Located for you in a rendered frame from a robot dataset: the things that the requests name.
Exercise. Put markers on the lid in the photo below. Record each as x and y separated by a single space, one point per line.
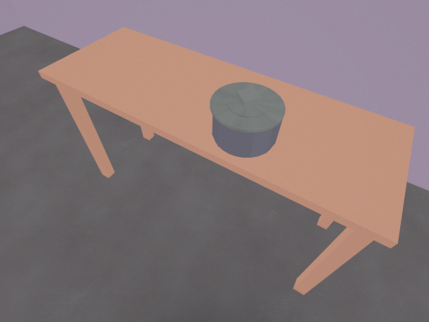
228 111

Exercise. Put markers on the table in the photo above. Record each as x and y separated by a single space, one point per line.
346 163

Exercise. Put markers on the pot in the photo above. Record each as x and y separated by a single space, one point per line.
242 144

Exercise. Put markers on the knob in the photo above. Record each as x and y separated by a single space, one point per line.
248 97

